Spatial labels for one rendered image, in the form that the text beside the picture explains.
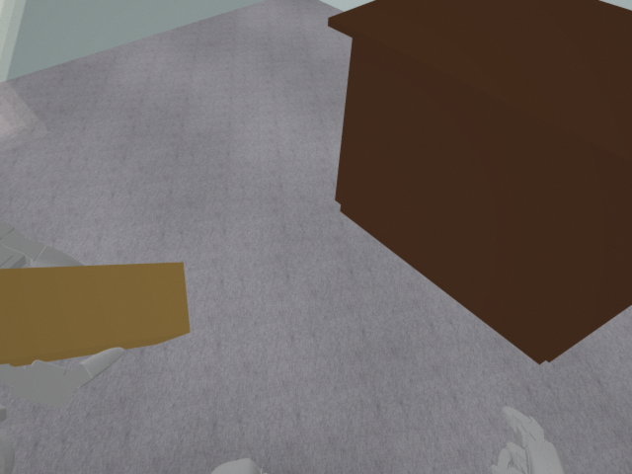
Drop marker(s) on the sponge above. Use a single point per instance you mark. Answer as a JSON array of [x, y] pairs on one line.
[[63, 312]]

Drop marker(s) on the table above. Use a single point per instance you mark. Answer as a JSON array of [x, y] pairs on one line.
[[488, 144]]

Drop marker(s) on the right robot hand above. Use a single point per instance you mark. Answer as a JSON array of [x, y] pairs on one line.
[[539, 456]]

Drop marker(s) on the left robot hand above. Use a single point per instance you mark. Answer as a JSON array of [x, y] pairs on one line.
[[45, 382]]

